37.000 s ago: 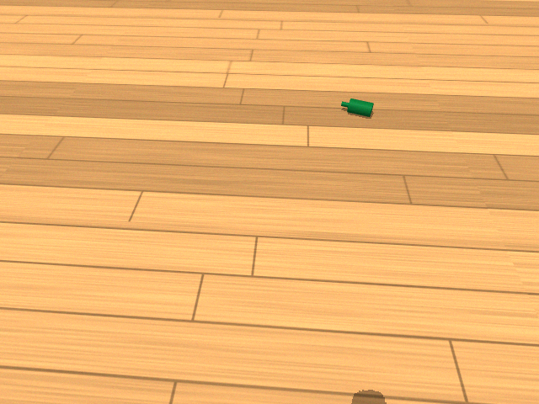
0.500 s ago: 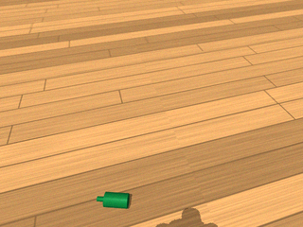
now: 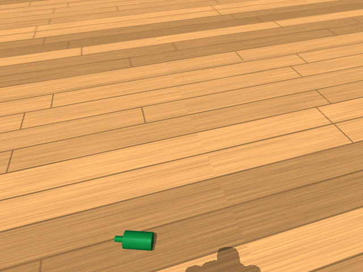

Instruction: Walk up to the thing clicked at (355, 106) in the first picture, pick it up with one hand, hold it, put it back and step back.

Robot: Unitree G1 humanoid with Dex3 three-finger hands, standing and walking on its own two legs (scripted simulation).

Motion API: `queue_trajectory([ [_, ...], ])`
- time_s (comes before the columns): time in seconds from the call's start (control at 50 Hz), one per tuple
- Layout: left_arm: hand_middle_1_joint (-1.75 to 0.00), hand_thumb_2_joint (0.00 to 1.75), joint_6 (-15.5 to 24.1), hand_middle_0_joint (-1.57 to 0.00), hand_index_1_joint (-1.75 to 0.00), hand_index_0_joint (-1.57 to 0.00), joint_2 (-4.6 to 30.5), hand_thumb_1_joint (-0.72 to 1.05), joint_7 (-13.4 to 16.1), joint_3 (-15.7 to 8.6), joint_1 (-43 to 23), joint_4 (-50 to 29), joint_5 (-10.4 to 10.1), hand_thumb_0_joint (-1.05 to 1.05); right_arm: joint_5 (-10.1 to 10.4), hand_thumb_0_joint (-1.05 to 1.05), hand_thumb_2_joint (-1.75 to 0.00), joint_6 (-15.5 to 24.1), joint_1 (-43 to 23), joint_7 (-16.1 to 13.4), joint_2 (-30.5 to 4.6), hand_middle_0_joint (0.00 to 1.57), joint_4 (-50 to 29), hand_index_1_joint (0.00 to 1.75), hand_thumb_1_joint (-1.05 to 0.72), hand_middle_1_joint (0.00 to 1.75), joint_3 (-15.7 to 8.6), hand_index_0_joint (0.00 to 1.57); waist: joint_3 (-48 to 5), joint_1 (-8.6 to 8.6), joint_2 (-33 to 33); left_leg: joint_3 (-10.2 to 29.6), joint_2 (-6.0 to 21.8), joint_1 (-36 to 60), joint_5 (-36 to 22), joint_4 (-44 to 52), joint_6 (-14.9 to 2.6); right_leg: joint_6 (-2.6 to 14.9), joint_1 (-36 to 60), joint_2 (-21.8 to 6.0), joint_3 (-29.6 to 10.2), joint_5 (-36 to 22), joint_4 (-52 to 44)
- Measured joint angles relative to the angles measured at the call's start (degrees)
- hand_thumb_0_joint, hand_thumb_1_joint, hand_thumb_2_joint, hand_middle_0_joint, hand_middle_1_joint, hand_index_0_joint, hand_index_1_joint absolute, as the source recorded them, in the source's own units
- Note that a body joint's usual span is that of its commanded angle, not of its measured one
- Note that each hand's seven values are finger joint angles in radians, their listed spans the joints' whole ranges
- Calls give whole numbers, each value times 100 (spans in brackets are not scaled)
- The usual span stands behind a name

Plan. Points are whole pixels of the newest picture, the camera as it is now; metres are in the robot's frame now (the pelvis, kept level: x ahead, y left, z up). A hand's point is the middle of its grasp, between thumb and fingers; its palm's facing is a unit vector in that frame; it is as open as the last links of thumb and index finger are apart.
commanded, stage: stand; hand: left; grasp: from above
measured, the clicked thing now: (133, 239) +0.44 +0.28 -0.74
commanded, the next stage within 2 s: step back in 0.50 s
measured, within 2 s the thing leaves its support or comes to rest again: neither
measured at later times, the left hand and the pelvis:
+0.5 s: hand out of the picture +0.07 +0.24 -0.16, palm faces +0.00 -0.94 -0.34, open 7.4 cm; pelvis +0.00 -0.01 +0.00, yaw +0 degrees
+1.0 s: hand out of the picture +0.06 +0.32 -0.18, palm faces -0.03 -0.93 -0.37, open 7.4 cm; pelvis -0.08 +0.05 -0.02, yaw -1 degrees
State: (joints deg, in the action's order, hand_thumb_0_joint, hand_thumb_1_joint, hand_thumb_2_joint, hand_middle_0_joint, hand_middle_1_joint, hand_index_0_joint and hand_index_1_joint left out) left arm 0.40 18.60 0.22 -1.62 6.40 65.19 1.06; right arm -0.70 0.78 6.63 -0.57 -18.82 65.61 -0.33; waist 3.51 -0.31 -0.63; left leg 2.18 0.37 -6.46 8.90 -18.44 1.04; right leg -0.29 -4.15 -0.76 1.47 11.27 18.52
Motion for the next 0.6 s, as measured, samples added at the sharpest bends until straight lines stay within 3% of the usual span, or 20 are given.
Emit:
queue_trajectory([
  [0.5, -30, 90, 35, -20, -30, -20, 35, 91, -21, 66, 33, -51, -10, 0, 13, 0, -90, -19, -2, 36, -44, 20, -14, 30, -90, 30, 26, 20, -22, 15, 3, 29, 48, -5, 14, 30, 47, 49, 0, 49, 28, 19, -28],
  [0.6, -30, 90, -47, -20, -30, -20, 91, 91, -21, -141, -108, -367, -121, 0, 113, 0, -90, -163, -162, 71, -184, 20, -398, 30, -90, 30, -82, 20, 327, 86, -55, 67, 42, -670, 184, -987, -92, 91, -373, 64, 89, 147, 455],
])
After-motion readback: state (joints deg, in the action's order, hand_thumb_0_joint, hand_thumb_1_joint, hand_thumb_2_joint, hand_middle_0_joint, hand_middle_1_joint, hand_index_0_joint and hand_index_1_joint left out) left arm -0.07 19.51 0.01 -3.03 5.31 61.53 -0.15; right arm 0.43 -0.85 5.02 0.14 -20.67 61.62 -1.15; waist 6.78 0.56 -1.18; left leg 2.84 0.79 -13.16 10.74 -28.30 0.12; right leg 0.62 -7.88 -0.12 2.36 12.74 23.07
